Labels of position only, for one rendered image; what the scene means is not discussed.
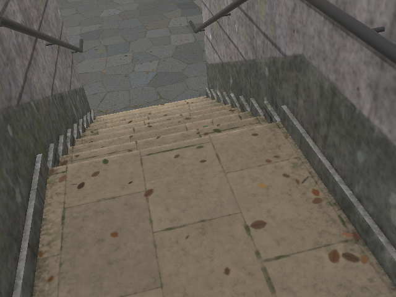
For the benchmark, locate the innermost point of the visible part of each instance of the stairs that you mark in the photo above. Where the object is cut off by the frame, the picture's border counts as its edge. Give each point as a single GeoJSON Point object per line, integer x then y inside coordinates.
{"type": "Point", "coordinates": [158, 125]}

